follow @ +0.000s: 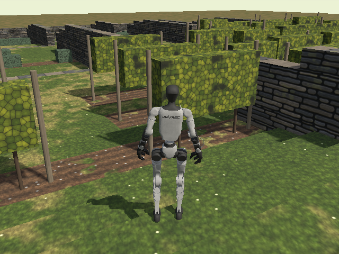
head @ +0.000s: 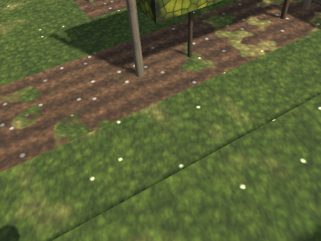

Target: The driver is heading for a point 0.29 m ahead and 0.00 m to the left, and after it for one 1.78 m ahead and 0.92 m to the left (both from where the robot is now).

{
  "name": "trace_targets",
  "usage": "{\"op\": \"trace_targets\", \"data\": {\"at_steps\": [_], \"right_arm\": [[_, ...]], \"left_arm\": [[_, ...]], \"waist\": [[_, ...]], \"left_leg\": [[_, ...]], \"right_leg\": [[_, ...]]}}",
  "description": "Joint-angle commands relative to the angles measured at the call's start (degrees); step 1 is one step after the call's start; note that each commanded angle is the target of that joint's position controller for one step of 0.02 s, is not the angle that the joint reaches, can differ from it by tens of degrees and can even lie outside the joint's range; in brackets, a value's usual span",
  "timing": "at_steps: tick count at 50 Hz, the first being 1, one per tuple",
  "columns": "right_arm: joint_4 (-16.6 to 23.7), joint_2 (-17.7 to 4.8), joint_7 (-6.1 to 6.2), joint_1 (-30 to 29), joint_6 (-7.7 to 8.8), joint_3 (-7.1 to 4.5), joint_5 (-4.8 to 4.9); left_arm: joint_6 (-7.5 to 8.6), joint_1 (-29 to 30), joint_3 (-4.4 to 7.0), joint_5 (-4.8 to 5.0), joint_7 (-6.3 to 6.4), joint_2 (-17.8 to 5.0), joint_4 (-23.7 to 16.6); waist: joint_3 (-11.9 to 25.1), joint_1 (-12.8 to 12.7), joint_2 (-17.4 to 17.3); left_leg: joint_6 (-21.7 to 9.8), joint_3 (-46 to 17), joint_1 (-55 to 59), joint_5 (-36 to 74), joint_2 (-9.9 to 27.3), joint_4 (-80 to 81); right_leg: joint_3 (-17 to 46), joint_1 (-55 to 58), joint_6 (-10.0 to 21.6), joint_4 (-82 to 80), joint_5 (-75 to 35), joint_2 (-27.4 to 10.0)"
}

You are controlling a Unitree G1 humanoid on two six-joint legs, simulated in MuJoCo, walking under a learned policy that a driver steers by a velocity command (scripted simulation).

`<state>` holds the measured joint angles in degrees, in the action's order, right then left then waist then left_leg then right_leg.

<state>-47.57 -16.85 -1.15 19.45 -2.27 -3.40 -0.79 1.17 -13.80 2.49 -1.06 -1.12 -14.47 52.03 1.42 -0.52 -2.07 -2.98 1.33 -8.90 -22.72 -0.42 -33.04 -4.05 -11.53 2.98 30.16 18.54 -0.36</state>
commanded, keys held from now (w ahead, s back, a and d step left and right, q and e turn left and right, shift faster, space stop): w+shift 0.14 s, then w+q+shift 0.86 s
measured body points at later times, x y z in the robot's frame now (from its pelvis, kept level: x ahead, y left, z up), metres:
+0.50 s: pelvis +0.29 +0.03 -0.12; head +0.32 +0.04 +0.33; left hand +0.12 +0.25 -0.25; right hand +0.53 -0.17 -0.22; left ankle +0.45 +0.16 -0.83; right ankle -0.02 -0.09 -0.73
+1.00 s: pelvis +0.73 +0.14 -0.21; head +0.73 +0.12 +0.24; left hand +0.63 +0.41 -0.32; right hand +1.01 -0.03 -0.32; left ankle +0.59 +0.17 -0.82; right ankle +0.84 +0.05 -0.93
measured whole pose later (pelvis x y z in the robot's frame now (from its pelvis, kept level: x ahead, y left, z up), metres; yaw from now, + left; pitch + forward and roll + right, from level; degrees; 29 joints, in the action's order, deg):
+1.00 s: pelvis +0.73 +0.14 -0.21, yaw +39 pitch -1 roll -1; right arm -46.3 -20.3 -1.3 12.6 0.8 -5.3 -1.4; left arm 5.0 -15.3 2.6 -1.6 0.0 -15.1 47.9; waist -0.1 -0.4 -2.4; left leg -7.0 -3.4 -25.5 -17.5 -3.6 -77.8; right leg -1.5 -21.4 -1.3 42.5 19.7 -2.0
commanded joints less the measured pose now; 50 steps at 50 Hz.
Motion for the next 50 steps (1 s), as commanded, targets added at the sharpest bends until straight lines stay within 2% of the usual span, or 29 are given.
{"op": "trace_targets", "data": {"at_steps": [1,2,6,9,11,14,17,22,23,26,27,28,29,30,31,32,33,35,36,38,41,42,43,44,45,46,47,48,50], "right_arm": [[10.70,-5.50,0.76,-16.30,2.26,-0.70,-0.79],[9.49,-5.00,0.14,-12.68,2.91,-0.62,-0.22],[8.21,-4.79,-1.20,-9.58,2.76,-0.94,-1.68],[8.73,-6.98,-1.00,-14.02,1.66,-2.64,-1.09],[8.58,-5.20,-2.40,-14.19,1.08,-2.46,-0.76],[8.26,-3.63,-4.03,-16.38,0.56,-2.38,-1.28],[8.79,-2.72,-4.57,-22.13,1.73,-1.97,-1.96],[8.74,-0.67,-4.47,-29.68,3.52,-0.21,-2.04],[8.06,-0.02,-3.99,-28.92,3.94,0.16,-2.99],[-0.11,-2.92,-1.64,-6.59,3.50,-0.96,-4.02],[-4.42,-5.98,-1.11,4.75,3.55,-2.29,-4.41],[-7.75,-9.96,-0.50,15.17,3.46,-4.47,-3.23],[-9.65,-18.27,-0.07,17.97,3.51,-5.85,-2.15],[-9.03,-19.03,0.17,19.26,3.84,-5.87,-0.77],[-8.69,-16.48,1.49,18.95,2.94,-5.98,-0.89],[-7.85,-13.28,2.29,14.19,2.66,-5.16,-1.34],[-6.56,-9.27,2.36,8.65,3.62,-3.53,-0.79],[-4.12,-8.28,2.94,-1.53,5.51,-2.59,-0.50],[-2.83,-9.31,2.67,-5.24,6.40,-2.56,-0.91],[-1.37,-9.20,1.69,-8.99,7.48,-2.81,-0.29],[-0.42,-10.10,0.52,-6.68,6.61,-3.53,1.29],[-0.62,-10.95,0.72,-5.62,6.09,-3.74,1.23],[-0.01,-12.08,0.74,-7.35,5.75,-3.94,0.76],[1.77,-8.91,1.07,-10.13,5.83,-3.10,0.27],[4.91,-1.48,1.22,-10.83,6.19,-1.44,-0.62],[7.60,0.49,0.80,-2.19,6.35,-0.42,1.26],[4.93,-2.17,0.42,-1.19,5.09,-0.47,-0.13],[4.69,-3.20,-0.35,-3.80,3.98,-0.79,-1.01],[6.22,-2.57,-1.47,-6.95,1.68,-1.08,-1.45]], "left_arm": [[1.95,-9.17,2.98,0.18,0.30,-10.82,0.20],[2.50,-5.29,2.81,0.20,0.39,-9.84,-1.12],[5.06,-6.70,2.00,-0.81,0.79,-7.26,-0.75],[6.81,-10.29,2.20,-0.86,1.17,-8.09,2.15],[7.41,-8.92,2.19,-0.02,2.13,-7.99,2.80],[7.33,-10.69,1.45,-1.13,3.70,-6.34,3.11],[8.01,-16.88,1.34,-2.47,3.86,-6.83,4.45],[6.80,-21.77,0.11,-1.98,4.66,-4.78,6.30],[6.52,-21.17,-0.18,-1.48,4.57,-5.02,6.44],[4.90,-20.40,-0.20,-0.38,4.39,-8.15,7.28],[3.87,-19.55,-0.17,-0.32,4.69,-7.35,7.82],[3.54,-10.55,0.70,-0.58,3.89,-6.04,6.89],[5.38,-6.96,0.38,0.69,3.97,-4.98,-0.12],[6.24,-7.79,-0.58,1.64,3.82,-6.38,-3.11],[6.63,-4.28,-1.12,1.82,3.40,-8.27,-5.07],[7.01,-2.10,-1.33,-0.01,2.86,-8.87,-4.94],[6.82,-1.54,-0.09,-1.57,2.34,-10.37,-4.63],[3.65,2.46,-0.27,-3.09,1.36,-7.92,-7.54],[3.01,4.32,-0.85,-3.05,1.31,-6.14,-8.91],[3.00,-2.19,-0.98,-0.59,1.07,-4.70,-6.99],[3.64,-1.42,0.22,0.10,0.87,-7.25,-6.24],[3.54,-6.61,0.17,-0.75,0.82,-5.97,-4.43],[3.47,-16.10,1.47,-1.03,1.10,-8.39,-2.19],[3.63,-26.37,3.33,-1.52,1.84,-14.30,-1.00],[3.85,-25.35,3.14,-0.86,2.41,-15.48,-1.86],[3.93,-12.90,2.81,-0.30,2.21,-15.39,-4.49],[3.84,-4.34,2.28,-0.35,1.86,-10.55,-7.96],[4.11,-1.82,1.95,-0.59,1.10,-7.98,-8.26],[5.18,-2.83,2.32,-0.22,1.04,-9.37,-6.81]], "waist": [[-10.56,-7.19,8.15],[-8.27,-4.31,6.57],[-2.40,-2.96,4.57],[-6.07,-2.50,6.31],[-6.63,-0.87,7.33],[-7.72,-1.72,5.39],[-12.38,-4.97,2.10],[-17.58,-8.48,1.25],[-17.73,-7.84,0.34],[-4.02,2.11,4.47],[-2.11,8.10,3.64],[-1.42,16.25,-3.50],[4.54,11.74,-13.16],[16.79,11.71,-5.27],[19.59,13.25,-0.08],[11.91,9.84,4.17],[6.27,5.45,9.23],[-7.92,-2.46,10.50],[-9.86,-3.60,7.90],[-4.95,-6.70,-0.85],[-4.14,-4.98,0.68],[-1.57,-7.34,0.98],[1.83,-13.69,3.81],[6.16,-19.38,12.74],[4.56,-15.19,25.35],[2.47,-2.39,29.08],[-0.53,-0.45,14.38],[-5.15,-0.59,7.18],[-7.24,0.85,6.00]], "left_leg": [[-0.59,-4.89,-35.32,0.00,0.00,-18.43],[0.03,-5.71,-33.90,3.93,1.84,-18.33],[1.47,-5.19,-30.91,11.82,2.01,-24.63],[1.62,-11.89,-39.46,18.60,1.67,-20.75],[1.80,-9.35,-31.87,32.44,1.30,-11.49],[0.19,-7.29,-30.60,41.93,1.84,-11.20],[-2.28,-5.29,-36.73,45.03,2.17,-9.18],[-4.21,3.06,-32.94,48.99,2.71,3.56],[-4.55,6.23,-28.20,49.62,1.81,7.17],[-6.62,12.27,-2.06,43.10,-3.99,5.72],[-9.23,7.10,12.99,37.98,-1.89,6.88],[-16.13,-1.51,26.03,44.58,4.20,12.78],[-14.92,-7.09,46.68,78.58,11.92,-9.27],[-23.18,-20.29,57.96,78.75,18.01,-9.05],[-27.95,-34.17,58.55,41.24,21.32,3.83],[-24.58,-36.21,44.51,17.44,19.80,13.20],[-21.84,-34.09,31.65,11.96,18.47,13.93],[-19.63,-29.43,-7.94,16.71,14.15,19.58],[-18.80,-26.27,-19.89,18.01,10.98,20.91],[-15.37,-20.13,-29.67,20.49,4.73,17.17],[-11.01,-19.43,-24.81,19.98,2.01,10.80],[-9.53,-18.96,-24.71,27.22,1.06,4.53],[-7.38,-16.94,-24.41,31.88,-1.53,-9.67],[-5.08,-12.48,-25.68,23.99,-7.09,-30.40],[-5.38,-9.95,-34.73,-6.70,-10.22,-50.82],[-5.57,-8.83,-40.29,-1.58,-7.53,-54.58],[-5.43,-8.36,-38.40,4.00,-1.42,-53.57],[-4.80,-7.83,-35.41,6.94,1.07,-50.06],[-2.90,-8.51,-32.72,9.21,5.21,-44.38]], "right_leg": [[29.80,15.35,10.95,-22.33,13.84,-17.93],[26.38,15.59,10.42,-21.82,8.40,-16.56],[18.02,15.79,11.03,-20.31,-6.47,-14.12],[12.90,21.10,6.97,-17.39,-12.34,-13.13],[7.23,11.72,5.18,-17.36,-3.71,-10.59],[4.67,6.43,5.62,-11.62,1.41,-11.74],[3.17,8.40,4.69,-6.39,4.55,-13.33],[-3.82,10.63,2.75,-1.33,-4.66,-12.71],[-6.29,10.38,2.24,0.90,-12.52,-12.05],[-9.29,11.28,1.98,31.50,-54.69,-11.02],[-7.07,0.69,1.07,51.56,-52.47,-11.71],[-9.03,-14.40,-0.20,83.86,-3.87,-0.77],[-0.67,-37.86,-0.40,90.79,22.11,0.64],[5.88,-47.06,-1.89,88.42,17.77,-0.89],[6.49,-55.23,-2.74,84.18,13.64,-1.23],[7.54,-53.21,-1.95,73.41,10.88,-5.19],[10.04,-48.61,-2.16,62.59,4.15,-6.73],[11.81,-28.00,-6.88,36.44,6.26,-10.63],[10.16,-18.38,-7.59,27.60,2.70,-10.44],[7.17,1.24,-7.05,19.82,-12.22,-6.36],[4.32,7.26,-6.45,12.21,-15.82,-2.22],[3.30,14.86,-6.52,13.59,-12.58,0.74],[3.94,22.22,-6.13,11.26,-5.04,1.20],[12.76,26.86,-5.87,3.52,10.33,-5.93],[36.37,23.26,-5.04,-7.10,22.79,-17.17],[58.23,16.37,-1.03,-18.58,21.19,-23.47],[51.83,9.71,2.66,-15.95,29.86,-23.10],[41.59,1.13,4.27,-13.68,26.11,-21.19],[27.76,-4.97,4.56,-13.44,13.26,-18.14]]}}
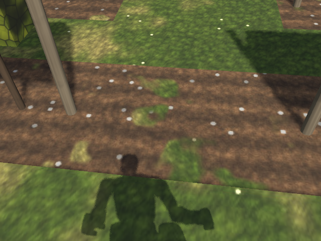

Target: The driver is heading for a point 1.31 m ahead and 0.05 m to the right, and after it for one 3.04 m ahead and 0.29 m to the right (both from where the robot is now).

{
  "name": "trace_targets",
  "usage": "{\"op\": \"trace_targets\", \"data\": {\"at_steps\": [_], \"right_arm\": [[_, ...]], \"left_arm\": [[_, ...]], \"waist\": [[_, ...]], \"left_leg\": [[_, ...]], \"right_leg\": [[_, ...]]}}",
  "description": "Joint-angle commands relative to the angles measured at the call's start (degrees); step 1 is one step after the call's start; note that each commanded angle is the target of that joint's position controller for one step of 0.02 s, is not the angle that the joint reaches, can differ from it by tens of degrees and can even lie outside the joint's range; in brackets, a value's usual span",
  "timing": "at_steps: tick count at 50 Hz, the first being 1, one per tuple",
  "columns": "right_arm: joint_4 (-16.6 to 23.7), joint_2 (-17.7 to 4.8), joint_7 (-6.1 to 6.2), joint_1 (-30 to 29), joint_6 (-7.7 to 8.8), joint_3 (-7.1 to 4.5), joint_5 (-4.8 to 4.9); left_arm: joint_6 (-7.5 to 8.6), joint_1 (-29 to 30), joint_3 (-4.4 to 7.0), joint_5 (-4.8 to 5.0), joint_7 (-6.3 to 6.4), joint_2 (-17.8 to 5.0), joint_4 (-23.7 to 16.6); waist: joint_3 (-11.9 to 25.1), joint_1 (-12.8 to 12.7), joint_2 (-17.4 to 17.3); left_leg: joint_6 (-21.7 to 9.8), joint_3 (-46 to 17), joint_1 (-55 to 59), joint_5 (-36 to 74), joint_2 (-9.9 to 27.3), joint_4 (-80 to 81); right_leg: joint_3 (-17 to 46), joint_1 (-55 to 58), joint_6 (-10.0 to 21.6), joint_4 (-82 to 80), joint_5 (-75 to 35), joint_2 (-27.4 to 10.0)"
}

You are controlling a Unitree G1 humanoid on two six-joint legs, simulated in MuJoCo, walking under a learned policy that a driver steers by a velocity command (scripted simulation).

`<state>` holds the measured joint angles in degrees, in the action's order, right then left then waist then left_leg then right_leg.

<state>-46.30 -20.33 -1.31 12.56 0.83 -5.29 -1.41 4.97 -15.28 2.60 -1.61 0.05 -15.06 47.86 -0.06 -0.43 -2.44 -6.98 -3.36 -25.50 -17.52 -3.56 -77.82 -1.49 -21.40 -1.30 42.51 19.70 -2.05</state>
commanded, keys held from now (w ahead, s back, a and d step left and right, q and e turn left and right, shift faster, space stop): w+q+shift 0.02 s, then w+shift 0.08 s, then shift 0.32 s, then w+shift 0.58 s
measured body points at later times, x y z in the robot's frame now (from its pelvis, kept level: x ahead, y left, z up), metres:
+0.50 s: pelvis +0.40 +0.04 -0.17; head +0.42 +0.04 +0.28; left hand +0.35 +0.27 -0.31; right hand +0.49 -0.20 -0.32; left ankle +0.41 +0.11 -0.90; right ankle +0.28 -0.16 -0.71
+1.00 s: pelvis +0.70 +0.02 -0.16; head +0.71 +0.00 +0.29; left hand +0.58 +0.25 -0.29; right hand +0.92 -0.19 -0.26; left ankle +0.80 +0.21 -0.84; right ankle +0.66 -0.07 -0.90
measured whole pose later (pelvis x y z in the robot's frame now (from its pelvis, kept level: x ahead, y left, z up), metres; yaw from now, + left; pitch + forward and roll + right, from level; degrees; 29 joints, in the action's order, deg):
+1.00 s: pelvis +0.70 +0.02 -0.16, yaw +12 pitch +1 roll +0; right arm -43.9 -15.8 -1.8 7.5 0.6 -2.9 -1.4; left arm 4.3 -28.2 2.5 0.8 -0.7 -13.0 56.5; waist 0.7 -3.6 -2.2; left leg -2.0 -2.6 -38.3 -0.6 4.9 -48.7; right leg -4.0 -4.2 3.5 17.5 14.4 2.7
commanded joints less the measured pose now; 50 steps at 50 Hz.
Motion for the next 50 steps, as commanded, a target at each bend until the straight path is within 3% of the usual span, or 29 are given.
{"op": "trace_targets", "data": {"at_steps": [1,6,8,11,12,14,15,17,18,19,20,21,22,23,24,25,26,27,28,29,30,33,35,36,37,38,41,45,50], "right_arm": [[5.98,1.41,-1.80,-0.98,-2.37,0.87,-0.91],[4.99,-0.63,-2.02,-4.75,-2.11,0.15,-2.36],[7.28,-0.26,-1.34,-16.00,0.45,0.14,-1.64],[7.87,5.03,-3.03,-21.34,2.25,2.41,-1.15],[4.52,11.26,-5.31,-3.15,3.60,6.77,-5.88],[3.19,-0.65,-5.21,-1.86,4.15,3.09,-4.88],[2.86,-3.14,-4.29,-2.96,3.88,2.54,-5.25],[-1.80,-2.66,-2.45,1.59,2.07,2.81,-7.49],[-5.92,-3.26,-1.62,9.16,1.82,2.10,-7.45],[-9.52,-4.42,-0.85,22.36,1.98,0.95,-5.41],[-9.56,-11.06,-0.97,30.51,1.12,-0.95,-4.69],[-7.19,-7.69,-2.37,31.90,1.14,-0.43,-3.29],[-6.32,-8.18,-1.94,28.86,1.37,-0.54,-3.67],[-3.96,-8.46,-2.04,17.13,2.35,-0.66,-0.92],[-2.56,-2.18,-2.31,11.12,3.19,1.92,-1.94],[-1.73,4.01,-2.89,6.37,3.61,4.27,-3.62],[-1.09,3.08,-3.67,6.55,3.16,4.34,-3.95],[-2.79,1.43,-3.78,8.22,3.52,4.03,-3.54],[-2.83,-0.49,-3.62,7.04,4.37,3.06,-2.69],[-2.93,-5.18,-0.88,8.64,4.39,0.48,2.59],[-3.06,-4.05,-0.25,7.96,4.34,0.94,3.05],[-1.20,-2.66,-0.09,5.90,2.95,0.69,1.91],[-0.27,-2.73,0.25,6.09,2.44,0.45,1.21],[0.15,-0.38,0.11,6.43,2.51,1.08,0.57],[2.63,4.40,-0.02,7.51,3.04,1.93,1.20],[4.40,2.12,0.38,7.73,3.17,1.26,0.47],[2.74,0.99,0.75,7.40,2.94,1.05,-0.21],[3.47,2.21,-0.11,1.83,0.13,1.65,-0.21],[7.54,3.04,-1.19,-14.25,0.56,2.55,0.47]], "left_arm": [[2.19,-2.34,2.38,0.66,-0.63,-8.44,-1.36],[3.54,-14.49,3.34,-0.34,-0.74,-9.99,4.18],[4.64,-19.47,1.39,-0.82,-0.15,-4.58,5.90],[5.56,-15.92,0.91,-0.05,0.29,-4.85,5.81],[4.30,-11.31,-2.36,-8.02,-1.37,-0.03,2.21],[3.05,-7.90,-0.85,-5.66,-1.89,-5.98,0.99],[2.83,-14.05,-1.13,-4.06,-1.30,-7.24,3.99],[1.67,-23.76,-2.30,-1.91,-0.53,-8.13,9.22],[0.26,-24.20,-2.41,-1.54,-1.37,-9.82,10.91],[-1.02,-26.47,-3.64,-5.39,-3.95,-7.63,10.95],[-0.74,-30.10,-5.75,-5.85,-6.08,2.98,7.90],[0.03,-23.62,-5.30,-2.92,-7.14,-1.25,4.23],[1.03,-5.88,-4.30,0.02,-7.38,-5.68,-2.29],[2.54,-0.14,-3.99,0.77,-5.88,-6.31,-6.98],[3.65,0.39,-3.70,-0.86,-3.16,-6.74,-5.05],[2.81,-1.68,-3.19,-2.50,-2.09,-7.13,-1.88],[1.10,-4.92,-3.12,-3.50,-1.57,-5.23,0.44],[-0.92,-6.97,-4.46,-3.27,-1.60,-1.47,0.39],[-1.99,-7.23,-5.73,-3.32,-2.07,0.73,0.31],[-2.66,-6.32,-3.24,1.62,-1.80,-1.22,1.23],[-2.93,-5.34,-2.73,2.66,-2.10,-2.06,1.19],[-4.21,2.85,-0.94,1.14,-2.55,-4.99,-0.33],[-4.14,0.07,-0.04,0.23,-2.29,-5.66,0.56],[-3.23,-10.52,1.36,-0.55,-1.68,-8.58,3.64],[-2.65,-18.36,2.23,-0.51,-0.71,-13.86,5.58],[-3.24,-14.21,1.84,1.48,-0.39,-12.94,4.01],[-2.10,-3.34,1.40,0.32,-0.37,-7.65,1.78],[-0.25,-4.34,1.19,1.47,-0.60,-5.03,3.18],[0.93,-9.99,1.48,3.07,-0.53,-6.81,4.90]], "waist": [[-6.66,1.21,8.00],[-2.95,-2.17,4.45],[-6.58,-5.79,2.02],[-7.88,-4.17,3.03],[2.76,0.45,9.91],[-3.21,1.13,1.25],[-4.69,-0.29,0.24],[-6.81,-0.95,0.46],[-6.53,1.75,-4.29],[4.69,5.23,-9.49],[22.98,4.42,-14.66],[36.85,10.39,-7.34],[26.70,14.43,-0.23],[13.51,9.04,3.51],[3.21,4.65,7.77],[-3.06,-0.17,4.97],[-6.04,-3.77,-1.00],[-6.31,-5.70,-3.78],[-4.12,-5.93,0.87],[0.04,-4.37,-4.47],[0.82,-5.41,-5.65],[-5.27,-4.09,0.24],[-6.63,-6.33,2.42],[-2.91,-10.76,10.55],[2.91,-11.31,26.51],[1.92,-8.25,23.42],[-1.91,-0.80,8.06],[-4.86,1.28,6.74],[-6.35,-1.98,4.83]], "left_leg": [[1.86,-4.10,-16.28,6.22,9.90,4.09],[0.57,0.56,-22.01,15.01,5.79,11.60],[0.23,-1.41,-31.15,22.76,4.31,26.12],[0.58,6.11,-8.43,50.64,2.90,40.65],[1.37,-0.55,10.08,61.89,8.42,36.51],[4.96,6.01,16.49,50.40,4.90,36.29],[5.65,6.28,13.80,47.12,5.86,42.28],[5.63,5.79,10.51,49.02,8.48,63.36],[4.38,7.37,18.21,59.34,8.57,76.10],[-2.44,6.23,49.55,70.45,11.71,65.55],[-16.50,-3.44,78.05,100.10,20.41,35.58],[-26.96,-18.42,91.22,113.23,32.70,27.05],[-22.49,-18.45,80.14,97.40,31.04,32.73],[-19.39,-22.30,56.26,56.30,30.33,44.12],[-17.73,-21.30,32.75,48.02,29.43,50.64],[-16.42,-16.38,11.46,42.12,26.56,58.54],[-17.37,-15.03,0.27,38.19,25.27,64.54],[-17.82,-18.29,-3.84,27.04,24.74,67.19],[-15.83,-15.74,-5.57,15.88,22.50,67.79],[-8.23,-7.64,-6.46,14.08,15.83,63.09],[-5.60,-4.44,-7.04,6.81,13.68,63.93],[-3.85,-5.18,-8.98,-13.20,13.76,64.10],[-2.87,-3.05,-7.48,-9.73,13.39,56.21],[-1.04,1.96,-9.60,0.04,8.98,36.24],[1.05,7.91,-19.86,-11.20,-0.05,9.61],[0.07,-0.70,-30.22,-11.73,-2.58,-0.20],[1.08,-2.07,-23.23,0.69,6.63,4.72],[3.99,-2.40,-17.48,10.60,9.18,16.11],[5.64,5.08,-11.44,23.42,7.36,39.77]], "right_leg": [[20.62,4.06,8.98,-25.67,7.13,-15.77],[7.15,20.14,11.33,-21.09,-22.04,-14.35],[2.35,27.47,5.93,-19.55,-16.82,-10.20],[-3.54,9.60,5.49,-19.05,-7.18,-7.31],[-10.52,1.39,5.51,-16.92,-1.46,-3.37],[-10.38,-2.71,5.04,-10.12,2.40,-1.27],[-10.16,4.77,3.43,-2.33,0.42,-0.77],[-5.41,18.89,0.23,14.47,-3.66,-1.78],[-5.00,20.03,-1.79,24.04,-4.83,-0.82],[-4.78,4.54,-3.60,38.17,2.88,0.39],[2.88,-14.17,-5.84,61.48,25.91,5.06],[8.54,-27.19,-9.23,73.98,29.91,4.72],[5.49,-40.58,-8.26,76.42,30.78,2.22],[9.43,-43.62,-4.04,54.45,17.82,-2.15],[11.62,-35.29,-2.64,39.87,8.62,-6.90],[10.63,-22.84,-0.93,23.67,-0.61,-9.18],[8.96,-13.08,-1.59,17.40,0.80,-10.13],[8.89,-11.17,-1.42,13.55,-0.07,-11.21],[7.95,-5.77,-0.32,7.15,-1.79,-11.06],[1.75,6.49,0.45,8.18,-12.96,-5.91],[1.48,7.51,0.77,6.77,-16.47,-4.99],[-1.61,8.98,1.64,1.91,-10.77,-3.45],[-2.72,13.44,3.43,-2.58,-2.61,-1.62],[5.00,21.94,5.73,-9.03,7.69,-3.82],[33.04,29.71,9.08,-24.97,32.57,-16.85],[52.95,29.87,10.71,-34.68,39.98,-19.32],[30.85,17.02,9.26,-29.62,21.08,-14.78],[18.73,9.22,9.45,-35.00,7.69,-9.64],[7.35,10.91,10.53,-40.41,-8.11,-5.52]]}}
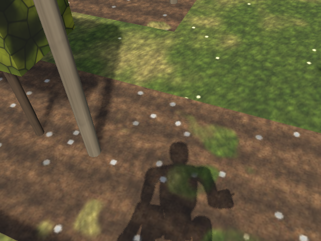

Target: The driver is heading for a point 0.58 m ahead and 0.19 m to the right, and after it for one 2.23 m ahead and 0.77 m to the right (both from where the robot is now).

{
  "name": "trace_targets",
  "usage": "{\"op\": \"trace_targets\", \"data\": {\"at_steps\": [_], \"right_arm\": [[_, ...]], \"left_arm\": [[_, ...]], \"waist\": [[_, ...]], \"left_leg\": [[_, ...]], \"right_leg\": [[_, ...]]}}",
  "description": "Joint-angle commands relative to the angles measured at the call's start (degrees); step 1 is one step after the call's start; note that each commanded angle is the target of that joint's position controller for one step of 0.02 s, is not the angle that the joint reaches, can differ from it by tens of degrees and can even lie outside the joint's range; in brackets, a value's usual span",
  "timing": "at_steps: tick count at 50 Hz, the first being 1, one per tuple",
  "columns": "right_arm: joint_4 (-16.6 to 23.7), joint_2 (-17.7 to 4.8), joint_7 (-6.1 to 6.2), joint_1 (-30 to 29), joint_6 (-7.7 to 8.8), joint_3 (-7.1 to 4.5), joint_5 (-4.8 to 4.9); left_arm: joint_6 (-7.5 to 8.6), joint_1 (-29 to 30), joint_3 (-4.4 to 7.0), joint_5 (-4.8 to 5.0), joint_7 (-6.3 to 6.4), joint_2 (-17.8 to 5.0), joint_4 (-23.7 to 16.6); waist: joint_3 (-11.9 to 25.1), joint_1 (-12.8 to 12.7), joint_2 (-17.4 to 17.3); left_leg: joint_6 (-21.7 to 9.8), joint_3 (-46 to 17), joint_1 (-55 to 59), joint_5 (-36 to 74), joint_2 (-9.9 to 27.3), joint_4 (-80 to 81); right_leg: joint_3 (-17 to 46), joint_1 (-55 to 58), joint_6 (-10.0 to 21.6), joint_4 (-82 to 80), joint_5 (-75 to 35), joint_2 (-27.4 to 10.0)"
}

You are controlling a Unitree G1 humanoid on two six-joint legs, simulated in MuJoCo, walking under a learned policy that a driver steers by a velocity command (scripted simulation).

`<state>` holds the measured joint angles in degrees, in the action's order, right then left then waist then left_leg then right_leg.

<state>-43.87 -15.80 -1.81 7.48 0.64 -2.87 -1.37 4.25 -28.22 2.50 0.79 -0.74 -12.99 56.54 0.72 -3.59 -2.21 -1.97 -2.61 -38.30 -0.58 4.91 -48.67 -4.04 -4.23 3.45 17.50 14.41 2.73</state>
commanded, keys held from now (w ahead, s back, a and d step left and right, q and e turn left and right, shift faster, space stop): w+shift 0.16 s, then w+e+shift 0.42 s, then e+shift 0.34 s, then shift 0.08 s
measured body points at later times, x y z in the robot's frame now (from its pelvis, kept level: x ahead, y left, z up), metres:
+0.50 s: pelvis +0.39 +0.04 -0.06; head +0.41 +0.02 +0.39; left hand +0.60 +0.30 -0.15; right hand +0.34 -0.24 -0.20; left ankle +0.28 +0.16 -0.74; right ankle +0.51 -0.05 -0.75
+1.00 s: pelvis +0.74 +0.01 -0.23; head +0.76 -0.02 +0.22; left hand +0.99 +0.19 -0.33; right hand +0.82 -0.32 -0.30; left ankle +0.95 +0.07 -0.94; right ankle +0.60 -0.01 -0.84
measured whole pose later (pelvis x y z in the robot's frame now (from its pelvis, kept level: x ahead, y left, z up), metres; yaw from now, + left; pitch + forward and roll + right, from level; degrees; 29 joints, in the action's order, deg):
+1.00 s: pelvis +0.74 +0.01 -0.23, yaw -37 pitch +2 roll +2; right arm -39.6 -11.2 1.8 -3.8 3.4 -2.3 -0.3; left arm 0.4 -12.9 4.4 2.5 2.4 -16.6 45.4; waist -2.7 -2.0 0.5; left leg 5.0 -6.8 -30.0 -5.7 -1.2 -33.5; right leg 9.4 -25.5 -3.2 76.7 35.6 9.4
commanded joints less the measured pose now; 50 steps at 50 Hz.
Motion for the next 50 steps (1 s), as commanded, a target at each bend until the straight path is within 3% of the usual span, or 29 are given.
{"op": "trace_targets", "data": {"at_steps": [1,9,12,13,14,15,17,19,20,21,23,25,28,30,31,32,34,35,36,37,38,39,41,42,44,45,46,47,50], "right_arm": [[4.73,-0.93,-1.12,-9.78,0.46,0.42,0.33],[2.74,-7.40,-0.45,-8.47,2.24,-2.59,-0.69],[-0.96,-7.63,0.41,-1.19,4.78,-3.06,-0.57],[-1.64,-8.83,0.77,1.11,7.16,-3.46,-1.79],[-4.27,-10.77,0.58,15.90,7.99,-4.49,-1.14],[-6.86,-9.12,0.79,22.99,7.61,-4.11,-0.82],[-7.34,-9.86,3.51,14.46,6.72,-4.39,-2.11],[-8.13,-7.56,4.23,6.93,7.41,-3.61,-2.68],[-8.96,-6.57,4.04,2.14,8.19,-3.39,-1.83],[-9.49,-1.90,4.27,0.41,10.27,-2.63,-1.03],[-11.36,-0.73,4.11,-3.78,12.27,-2.56,0.73],[-10.90,-2.14,4.08,-7.21,11.78,-2.73,0.97],[-11.17,-3.60,4.12,-5.88,9.80,-2.57,-0.14],[-9.28,-3.47,3.54,-9.49,6.38,-2.18,-1.30],[-7.53,-1.93,3.09,-7.80,5.44,-1.64,-1.73],[-0.63,0.97,2.41,-1.24,5.84,-0.24,-2.11],[-2.15,-2.42,2.72,0.21,5.39,0.49,-3.45],[-2.16,-2.52,2.85,3.26,4.85,0.59,-2.89],[2.68,-6.41,3.32,-1.76,6.69,-0.98,6.70],[3.40,-9.09,3.51,-2.72,6.26,-1.70,8.22],[2.19,-9.12,3.84,-7.34,5.66,-1.89,5.52],[3.76,-8.08,4.19,-11.78,5.48,-1.78,2.57],[5.70,-3.27,3.29,-18.07,5.94,-0.50,-0.44],[6.76,-0.02,2.35,-17.80,6.26,-0.17,0.55],[5.31,-1.30,2.45,-5.88,5.40,-2.09,2.10],[3.96,-2.58,3.32,2.29,4.44,-2.79,1.59],[2.35,-4.37,4.33,10.26,3.30,-2.36,1.52],[2.41,-6.21,3.84,10.18,2.94,-1.91,-0.10],[5.16,-0.71,4.17,-3.17,0.90,-1.06,1.42]], "left_arm": [[1.73,1.44,1.75,-0.05,0.28,-9.35,-3.04],[1.62,-5.64,2.52,-3.36,3.10,-10.93,-0.28],[0.65,0.77,3.16,-4.08,2.70,-12.93,-2.79],[-0.59,-5.84,0.80,-2.90,0.97,-3.37,-2.41],[-0.52,0.03,-0.84,-2.46,0.40,-0.46,-4.22],[0.29,12.97,1.34,-3.78,1.29,-8.83,-6.85],[1.45,17.94,2.60,-4.26,0.54,-11.29,-7.25],[0.17,19.68,2.59,-3.80,-1.57,-8.49,-9.06],[-1.26,15.16,2.75,-4.29,-2.27,-6.18,-8.51],[-1.36,18.33,2.89,-3.36,-2.57,-5.78,-8.03],[-1.83,8.53,2.01,-3.16,-4.50,-2.08,-4.95],[-2.99,1.47,2.03,-1.85,-4.77,-3.85,-2.56],[-4.37,-4.16,3.84,-2.92,-3.61,-9.98,-0.97],[-3.67,-14.54,4.13,-2.86,-3.12,-10.04,2.96],[-2.95,-14.58,3.58,-3.24,-2.97,-11.58,3.34],[-1.29,-10.85,1.96,-1.85,-1.34,-12.09,2.84],[-1.09,-2.65,2.69,-2.20,0.73,-12.46,-1.03],[-1.02,6.88,4.23,-3.23,1.59,-18.77,-6.07],[1.24,12.22,6.20,-1.90,0.96,-21.09,-8.45],[1.86,16.27,5.40,-2.07,1.72,-18.33,-10.15],[1.88,15.90,4.57,-1.38,2.10,-15.45,-10.98],[1.22,15.31,4.42,0.48,2.99,-15.07,-11.48],[-0.78,10.27,4.38,2.21,4.82,-12.92,-9.56],[-1.53,8.44,4.00,1.29,5.12,-11.11,-8.23],[-1.93,10.94,3.77,1.50,4.94,-9.79,-8.78],[-1.47,13.05,3.61,1.65,4.38,-8.87,-10.31],[-1.35,12.32,1.87,-0.25,3.87,-2.16,-12.22],[-1.43,3.19,1.84,2.12,3.12,-4.40,-14.68],[-5.19,9.74,2.46,1.60,2.93,-7.30,-16.03]], "waist": [[-5.88,0.62,6.05],[-2.90,2.36,8.87],[-1.57,4.63,5.99],[-0.18,2.00,-11.29],[10.17,11.84,-26.40],[8.22,17.30,-16.74],[-0.87,12.26,0.36],[-4.86,5.99,-0.10],[-4.62,0.74,-4.13],[-7.24,0.74,1.22],[-4.45,-5.43,0.14],[-2.67,-9.31,-0.79],[-5.28,-12.08,3.28],[-5.83,-17.96,13.38],[-7.10,-13.76,16.16],[-9.61,-0.88,21.34],[-5.07,1.14,7.76],[2.59,4.79,8.99],[3.90,6.32,8.50],[3.27,7.71,2.25],[1.65,5.91,-7.70],[0.82,5.19,-9.94],[-0.29,0.74,-0.74],[1.59,0.28,3.51],[7.62,7.22,3.14],[11.95,11.94,0.43],[20.35,11.96,-6.65],[29.10,5.96,-16.44],[10.93,4.40,-5.72]], "left_leg": [[0.49,6.71,5.84,7.08,-2.31,8.34],[-5.60,-2.06,-12.56,1.49,1.48,2.08],[-5.18,3.14,6.65,-0.95,-1.89,10.95],[-6.49,-8.91,29.12,-18.23,0.76,24.09],[-8.71,-25.19,57.04,-27.01,10.71,28.32],[-5.72,-26.68,58.58,-30.59,12.57,27.34],[-3.56,-20.56,49.40,-24.97,12.60,25.94],[-5.52,-12.21,33.55,-26.17,9.59,26.69],[-6.36,-9.02,27.96,-25.28,9.02,25.86],[-2.26,-0.50,23.05,-27.72,4.67,22.49],[0.03,12.60,6.74,-30.96,-1.34,18.75],[-0.55,13.62,4.53,-29.28,-0.19,14.44],[-0.70,15.63,13.88,-11.01,-0.10,-12.65],[-1.42,18.07,8.66,-33.20,-7.93,-44.07],[-3.08,14.14,0.40,-40.77,-8.40,-54.13],[-2.42,5.56,-10.26,-29.47,-5.19,-36.54],[2.21,0.85,-16.72,-23.43,-2.02,-29.74],[5.44,-3.58,-11.69,-25.89,-1.62,-30.51],[7.55,-12.71,-15.38,-27.73,-2.65,-31.09],[9.32,-16.45,-18.82,-27.51,-0.78,-29.81],[9.77,-13.67,-15.80,-28.30,-1.73,-25.39],[9.34,-10.32,-11.22,-24.89,-3.20,-14.84],[6.25,-1.47,9.84,-6.08,-8.51,8.84],[5.94,2.83,22.30,4.60,-12.91,12.52],[5.45,2.66,38.30,12.94,-15.15,20.87],[2.62,-1.69,48.48,19.98,-9.60,22.31],[-3.57,-17.55,60.58,46.68,7.02,15.30],[-13.96,-37.35,61.69,51.11,21.97,17.82],[-11.67,-25.82,41.45,11.46,12.41,24.61]], "right_leg": [[8.37,-6.43,6.24,-16.40,-8.47,-10.52],[9.50,31.13,5.50,7.03,-37.06,-19.12],[8.83,17.65,5.72,26.48,-38.44,-13.42],[4.96,-8.68,1.66,49.03,-27.51,-5.47],[2.35,-35.87,-0.66,68.53,6.45,-1.93],[8.04,-46.12,1.09,71.18,18.27,-3.47],[9.66,-51.38,0.73,60.81,11.66,-8.18],[5.43,-39.02,-0.58,44.49,5.81,-9.59],[2.34,-31.61,0.12,46.03,-1.95,-9.46],[2.65,-28.53,-0.11,34.61,-15.87,-8.12],[-3.63,-1.72,-1.40,24.10,-47.39,-3.41],[-4.03,6.59,0.00,26.22,-51.98,-4.15],[-0.62,5.20,6.66,13.77,-42.30,-6.13],[2.89,13.60,12.30,-2.78,-43.93,-7.11],[2.23,15.66,10.05,7.49,-45.58,-5.53],[15.24,15.43,5.69,14.33,-63.63,-7.86],[35.33,17.77,14.81,10.38,-54.73,-15.69],[53.72,10.79,22.44,5.35,-44.00,-23.15],[69.55,6.17,26.23,10.52,-40.34,-26.18],[72.48,2.63,26.38,10.13,-36.81,-30.17],[64.55,-2.65,24.36,11.19,-34.93,-24.86],[54.51,-8.31,20.44,10.81,-32.41,-18.45],[32.06,-21.16,8.93,12.51,-30.71,-0.87],[29.18,-26.66,4.76,13.00,-27.30,2.98],[25.75,-26.59,-0.25,23.27,-28.62,8.82],[22.92,-29.73,-3.60,34.59,-17.42,11.12],[18.26,-34.63,-5.41,50.02,25.54,13.21],[18.68,-35.03,-7.34,65.32,30.87,10.48],[9.71,-40.79,-9.61,67.87,18.75,0.49]]}}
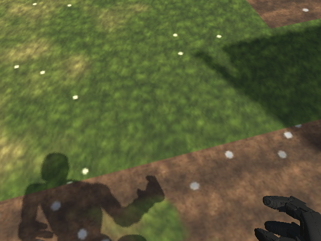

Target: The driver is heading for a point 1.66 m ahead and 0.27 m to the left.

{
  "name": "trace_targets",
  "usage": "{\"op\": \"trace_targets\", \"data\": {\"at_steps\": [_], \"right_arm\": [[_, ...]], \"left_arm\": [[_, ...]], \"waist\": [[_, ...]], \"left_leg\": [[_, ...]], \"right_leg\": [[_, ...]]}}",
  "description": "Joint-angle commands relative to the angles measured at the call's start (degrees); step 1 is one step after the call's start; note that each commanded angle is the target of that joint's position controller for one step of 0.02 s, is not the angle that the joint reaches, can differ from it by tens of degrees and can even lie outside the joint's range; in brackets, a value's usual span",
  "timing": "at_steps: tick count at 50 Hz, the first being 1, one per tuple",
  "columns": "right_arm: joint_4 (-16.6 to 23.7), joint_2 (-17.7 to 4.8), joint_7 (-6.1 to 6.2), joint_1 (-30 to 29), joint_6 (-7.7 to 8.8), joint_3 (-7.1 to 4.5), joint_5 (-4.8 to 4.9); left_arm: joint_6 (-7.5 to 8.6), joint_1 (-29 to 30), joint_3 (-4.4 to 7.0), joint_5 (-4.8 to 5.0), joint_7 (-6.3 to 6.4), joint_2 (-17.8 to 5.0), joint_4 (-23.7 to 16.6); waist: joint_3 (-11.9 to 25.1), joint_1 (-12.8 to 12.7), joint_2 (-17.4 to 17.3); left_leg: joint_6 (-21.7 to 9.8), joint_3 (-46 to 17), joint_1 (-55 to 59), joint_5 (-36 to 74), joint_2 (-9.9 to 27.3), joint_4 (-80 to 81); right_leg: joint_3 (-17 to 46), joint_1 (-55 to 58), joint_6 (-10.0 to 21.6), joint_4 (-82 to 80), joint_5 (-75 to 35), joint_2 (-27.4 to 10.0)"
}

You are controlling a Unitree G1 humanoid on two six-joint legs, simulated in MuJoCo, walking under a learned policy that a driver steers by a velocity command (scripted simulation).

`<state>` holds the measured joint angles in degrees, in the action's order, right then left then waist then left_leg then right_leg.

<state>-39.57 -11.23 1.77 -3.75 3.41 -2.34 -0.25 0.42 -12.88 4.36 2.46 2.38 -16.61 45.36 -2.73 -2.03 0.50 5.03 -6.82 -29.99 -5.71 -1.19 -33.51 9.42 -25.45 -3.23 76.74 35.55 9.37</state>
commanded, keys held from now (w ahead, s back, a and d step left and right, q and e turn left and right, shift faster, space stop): shift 1.00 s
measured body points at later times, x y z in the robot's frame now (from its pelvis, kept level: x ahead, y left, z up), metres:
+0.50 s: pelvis +0.06 +0.01 +0.02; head +0.08 -0.01 +0.47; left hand +0.27 +0.21 -0.07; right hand +0.14 -0.28 -0.10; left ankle +0.07 +0.16 -0.71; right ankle +0.08 -0.09 -0.71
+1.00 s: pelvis +0.08 +0.03 +0.03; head +0.09 +0.03 +0.47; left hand +0.22 +0.27 -0.10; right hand +0.14 -0.23 -0.11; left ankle +0.07 +0.16 -0.71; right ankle +0.08 -0.09 -0.71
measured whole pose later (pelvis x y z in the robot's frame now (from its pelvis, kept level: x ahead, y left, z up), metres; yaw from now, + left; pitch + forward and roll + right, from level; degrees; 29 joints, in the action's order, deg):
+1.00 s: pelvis +0.08 +0.03 +0.03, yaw -8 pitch -1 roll +0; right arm -56.5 -13.4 1.3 8.0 0.2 -1.3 -0.1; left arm -0.3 -9.2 3.1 -0.3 1.6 -12.6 50.3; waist -2.5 0.1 -0.2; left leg 0.4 -0.1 -11.2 -18.6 0.5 -30.7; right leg 4.3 -14.8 -0.3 30.9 15.1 1.7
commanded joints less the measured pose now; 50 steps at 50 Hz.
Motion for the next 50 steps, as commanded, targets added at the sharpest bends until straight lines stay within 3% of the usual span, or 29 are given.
{"op": "trace_targets", "data": {"at_steps": [1,2,3,5,7,8,9,10,11,12,13,15,17,19,22,24,25,26,27,28,29,32,39,50], "right_arm": [[1.17,-5.95,0.52,5.00,-2.56,-1.48,-0.36],[0.91,-7.54,0.46,3.02,-2.75,-1.95,-0.52],[0.62,-9.45,0.22,2.02,-2.75,-2.69,-0.47],[-0.16,-11.72,-0.06,2.85,-3.00,-3.81,0.32],[-0.56,-11.77,0.18,3.41,-3.45,-3.74,1.20],[-0.64,-11.42,0.28,2.97,-3.62,-3.49,1.59],[-1.12,-9.87,0.25,4.25,-3.66,-2.93,1.72],[-2.18,-7.23,-0.14,7.33,-3.76,-1.96,0.90],[0.23,-6.15,-0.45,7.84,-3.65,-1.46,0.17],[0.26,-12.30,0.04,4.54,-3.57,-3.24,0.64],[-0.70,-13.45,0.19,6.53,-3.73,-3.84,1.23],[-4.66,-12.36,0.68,12.12,-4.12,-4.05,0.18],[-6.14,-10.46,0.53,14.37,-4.07,-3.62,0.14],[-6.18,-8.37,0.41,13.31,-3.74,-2.65,0.56],[-6.00,-8.36,0.19,11.91,-3.45,-1.92,0.96],[-7.54,-7.91,-0.22,14.62,-3.14,-1.47,0.78],[-8.10,-9.00,-0.42,15.35,-3.06,-1.40,-0.06],[-8.18,-12.81,-0.37,15.92,-3.22,-1.98,-0.82],[-9.16,-15.12,-0.55,13.84,-3.47,-2.84,-0.06],[-8.76,-11.43,-0.90,12.48,-3.43,-2.14,0.26],[-8.81,-10.22,-0.90,11.83,-3.25,-1.71,-0.12],[-9.60,-10.00,-0.46,11.77,-2.39,-1.36,-0.10],[-11.59,-9.23,-0.07,11.64,-2.64,-0.74,0.11],[-15.34,-8.63,-0.22,11.67,-2.61,-0.08,0.19]], "left_arm": [[-2.21,-4.48,0.69,-0.44,-0.28,-3.06,-5.80],[-2.65,-3.18,0.12,-1.16,-0.69,-1.83,-6.89],[-2.44,-2.64,-0.43,-1.60,-1.01,-0.59,-7.46],[-1.16,-1.91,-0.85,-1.84,-1.58,-0.26,-7.56],[-1.16,-2.39,-0.64,-1.90,-2.20,-1.90,-7.19],[-1.56,-3.71,-0.50,-2.19,-2.37,-2.19,-6.69],[-2.09,-3.07,-0.29,-2.83,-2.48,-3.16,-6.83],[-2.59,-2.05,-0.07,-3.82,-2.34,-5.38,-8.20],[-2.92,2.20,0.55,-5.34,-1.91,-11.38,-10.92],[-2.12,2.91,0.55,-6.96,-1.60,-10.68,-11.80],[-1.19,6.03,-0.09,-6.56,-1.53,-8.90,-11.33],[0.05,9.81,-0.67,-4.48,-1.41,-6.52,-10.97],[0.51,10.83,-1.37,-4.07,-1.36,-4.57,-10.26],[0.49,9.87,-1.43,-3.54,-1.43,-3.60,-9.41],[-0.06,7.02,-1.23,-3.26,-1.43,-3.80,-7.84],[-0.36,7.61,-1.62,-2.52,-1.31,-2.67,-7.17],[-0.12,6.00,-1.79,-2.34,-1.32,-1.96,-6.57],[0.48,3.88,-1.93,-3.14,-1.59,-1.22,-6.26],[1.00,2.01,-1.63,-3.41,-2.12,-1.14,-6.30],[1.03,5.09,-1.47,-3.73,-2.27,-2.23,-5.71],[0.75,7.30,-1.03,-3.32,-2.17,-2.80,-6.00],[-0.15,7.15,-0.91,-3.21,-1.69,-1.35,-5.34],[-0.05,5.56,-0.25,-2.91,-1.24,-1.49,-2.21],[-0.04,4.54,0.03,-2.69,-0.46,-2.00,2.80]], "waist": [[9.27,1.05,-7.79],[6.22,-0.11,-7.16],[6.26,-0.68,-7.16],[10.51,-0.03,-8.04],[12.99,-1.03,-8.12],[13.22,-2.67,-6.97],[12.57,-2.64,-4.64],[10.79,-1.95,2.83],[8.79,0.87,19.59],[7.38,-2.07,15.12],[5.20,0.42,12.38],[5.31,2.42,9.41],[6.66,3.65,6.49],[7.77,2.71,5.73],[9.16,1.36,6.15],[9.09,3.72,5.86],[9.45,3.61,4.40],[9.90,1.67,-0.96],[9.27,-1.27,-8.61],[8.31,0.99,-7.41],[6.62,1.69,-6.19],[5.42,1.97,-4.04],[4.49,2.42,-0.86],[3.60,2.33,-0.52]], "left_leg": [[-17.81,-17.86,22.88,12.69,16.65,12.03],[-16.56,-13.24,13.17,13.71,14.81,14.63],[-15.92,-8.28,8.04,18.86,12.56,15.69],[-16.59,-4.39,8.72,25.07,11.92,15.00],[-16.62,-4.53,9.56,18.70,13.56,14.05],[-15.21,-3.65,7.49,11.64,13.08,13.12],[-12.41,-2.08,3.63,1.36,11.18,10.98],[-7.84,2.25,-2.27,-12.31,7.32,3.21],[-4.09,8.38,-7.36,-25.98,1.10,-5.96],[-3.78,2.96,-3.28,-26.01,3.39,-14.80],[-4.02,2.95,-2.99,-22.55,3.67,-17.01],[-2.56,3.92,-1.33,-16.76,4.06,-19.37],[-1.42,4.69,3.64,-14.33,4.17,-19.77],[-1.05,5.39,5.81,-14.97,4.13,-13.64],[-0.94,5.80,8.87,-16.04,3.30,-4.91],[-2.10,6.69,15.97,-5.06,2.69,8.09],[-3.11,4.89,20.56,1.97,4.10,10.86],[-4.90,1.40,24.59,12.66,8.50,9.04],[-7.66,1.48,21.28,7.50,8.82,6.80],[-8.29,1.29,17.41,-0.48,7.94,8.64],[-7.57,1.70,15.67,-3.89,7.30,9.31],[-6.28,3.10,15.25,-3.55,6.09,8.52],[-6.27,3.81,15.76,-4.31,5.05,7.98],[-6.46,4.58,15.80,-4.33,3.91,8.80]], "right_leg": [[-3.96,-15.77,-2.12,2.79,-3.01,-7.65],[-5.05,-8.96,-0.86,-4.65,-3.37,-9.00],[-7.19,-2.44,0.25,-12.73,-4.36,-8.81],[-7.55,5.66,2.06,-26.12,-11.58,-9.20],[-7.38,12.04,3.06,-35.19,-20.61,-9.40],[-8.39,17.42,4.12,-41.49,-26.30,-8.61],[-8.63,22.25,5.06,-44.49,-27.30,-7.96],[-1.21,25.61,7.19,-50.87,-26.03,-13.46],[17.75,18.11,14.75,-60.95,-22.51,-29.29],[20.80,10.44,18.89,-63.86,-14.31,-29.36],[16.64,8.63,17.43,-63.12,-11.33,-26.08],[9.41,9.62,13.44,-60.29,-18.24,-20.96],[4.79,8.51,13.26,-57.87,-32.42,-18.82],[3.34,11.10,13.98,-55.52,-39.14,-18.10],[6.16,15.04,15.70,-53.13,-43.01,-19.58],[5.79,13.98,13.84,-51.33,-42.39,-18.09],[5.43,12.27,11.44,-50.82,-39.10,-16.66],[2.73,9.14,8.82,-48.00,-33.76,-13.59],[-2.29,9.21,6.95,-48.95,-28.21,-9.41],[-3.56,11.98,5.43,-48.31,-26.60,-8.84],[-3.78,11.87,5.39,-47.95,-26.92,-8.89],[-3.02,12.38,6.13,-47.92,-31.56,-9.58],[-2.81,13.49,5.44,-48.56,-33.22,-9.85],[-3.08,15.47,4.94,-49.20,-34.33,-10.14]]}}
